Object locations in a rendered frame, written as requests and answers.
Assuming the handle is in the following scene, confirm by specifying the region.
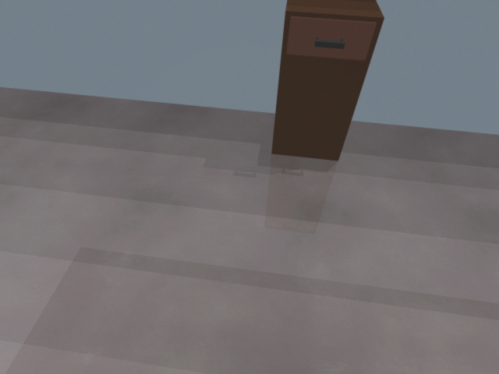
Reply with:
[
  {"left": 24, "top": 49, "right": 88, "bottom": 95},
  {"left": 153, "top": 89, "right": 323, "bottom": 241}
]
[{"left": 315, "top": 37, "right": 345, "bottom": 49}]

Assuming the drawer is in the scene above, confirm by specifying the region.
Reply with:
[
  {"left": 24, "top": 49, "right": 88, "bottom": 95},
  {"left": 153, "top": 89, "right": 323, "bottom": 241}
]
[{"left": 287, "top": 16, "right": 377, "bottom": 60}]

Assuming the cabinet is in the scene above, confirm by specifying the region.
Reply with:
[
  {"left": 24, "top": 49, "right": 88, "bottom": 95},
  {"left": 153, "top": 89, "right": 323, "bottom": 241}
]
[{"left": 271, "top": 0, "right": 384, "bottom": 161}]

